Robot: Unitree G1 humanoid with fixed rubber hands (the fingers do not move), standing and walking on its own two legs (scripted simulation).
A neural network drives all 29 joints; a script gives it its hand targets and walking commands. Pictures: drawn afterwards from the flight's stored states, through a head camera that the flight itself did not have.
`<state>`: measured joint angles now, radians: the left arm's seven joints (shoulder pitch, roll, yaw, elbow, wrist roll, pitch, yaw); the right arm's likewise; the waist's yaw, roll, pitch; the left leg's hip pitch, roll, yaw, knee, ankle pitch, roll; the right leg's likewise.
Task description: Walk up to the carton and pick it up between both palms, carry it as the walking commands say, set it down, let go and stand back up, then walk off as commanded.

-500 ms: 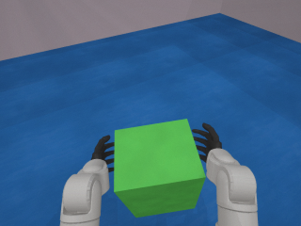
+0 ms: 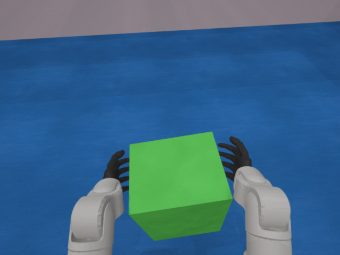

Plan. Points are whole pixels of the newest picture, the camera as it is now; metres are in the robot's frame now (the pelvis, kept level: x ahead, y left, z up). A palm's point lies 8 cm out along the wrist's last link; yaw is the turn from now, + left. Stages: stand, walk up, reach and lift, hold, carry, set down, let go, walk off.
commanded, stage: carry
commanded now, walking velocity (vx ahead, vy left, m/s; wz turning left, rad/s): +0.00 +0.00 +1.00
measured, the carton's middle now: (179, 192) +0.28 -0.01 +0.00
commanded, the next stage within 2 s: none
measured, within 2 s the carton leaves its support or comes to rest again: neither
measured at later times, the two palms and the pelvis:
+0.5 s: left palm out of the picture +0.17 +0.33 +0.09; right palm (129, 161) +0.31 +0.10 +0.09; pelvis -0.01 +0.10 +0.00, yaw +28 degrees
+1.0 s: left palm out of the picture +0.06 +0.51 +0.09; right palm (7, 174) +0.28 +0.35 +0.10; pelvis -0.01 +0.21 +0.01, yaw +53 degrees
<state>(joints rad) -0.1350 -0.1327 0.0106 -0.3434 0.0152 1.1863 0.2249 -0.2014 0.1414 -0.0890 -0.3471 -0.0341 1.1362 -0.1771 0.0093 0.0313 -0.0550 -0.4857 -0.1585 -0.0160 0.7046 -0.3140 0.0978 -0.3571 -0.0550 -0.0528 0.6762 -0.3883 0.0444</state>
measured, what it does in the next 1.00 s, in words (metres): steps to the left, turning left: left foot, then right foot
